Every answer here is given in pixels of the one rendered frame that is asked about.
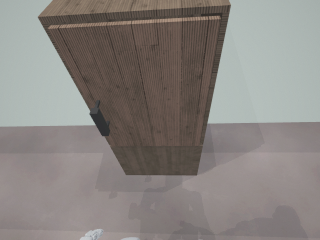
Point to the handle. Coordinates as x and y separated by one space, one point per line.
97 117

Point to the robot left hand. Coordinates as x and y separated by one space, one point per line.
93 235

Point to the cupboard door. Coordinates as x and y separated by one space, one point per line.
152 77

